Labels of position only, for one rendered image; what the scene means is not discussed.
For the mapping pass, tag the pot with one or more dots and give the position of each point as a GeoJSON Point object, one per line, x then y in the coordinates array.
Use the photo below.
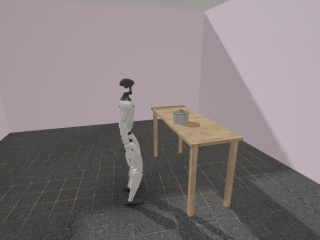
{"type": "Point", "coordinates": [180, 119]}

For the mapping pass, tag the robot right shin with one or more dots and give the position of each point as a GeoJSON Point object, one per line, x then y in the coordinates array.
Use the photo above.
{"type": "Point", "coordinates": [134, 184]}

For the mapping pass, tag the right robot hand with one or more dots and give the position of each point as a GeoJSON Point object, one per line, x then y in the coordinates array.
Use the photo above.
{"type": "Point", "coordinates": [130, 156]}

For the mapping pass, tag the right robot upper arm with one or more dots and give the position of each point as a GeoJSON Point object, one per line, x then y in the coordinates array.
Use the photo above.
{"type": "Point", "coordinates": [125, 109]}

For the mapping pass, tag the robot left thigh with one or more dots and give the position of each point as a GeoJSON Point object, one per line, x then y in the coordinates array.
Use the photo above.
{"type": "Point", "coordinates": [137, 144]}

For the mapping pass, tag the table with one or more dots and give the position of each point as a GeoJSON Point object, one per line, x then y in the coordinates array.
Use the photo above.
{"type": "Point", "coordinates": [198, 132]}

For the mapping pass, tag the robot right forearm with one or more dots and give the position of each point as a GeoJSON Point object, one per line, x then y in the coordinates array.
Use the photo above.
{"type": "Point", "coordinates": [124, 135]}

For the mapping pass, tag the lid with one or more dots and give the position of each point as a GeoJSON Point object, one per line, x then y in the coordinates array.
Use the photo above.
{"type": "Point", "coordinates": [178, 112]}

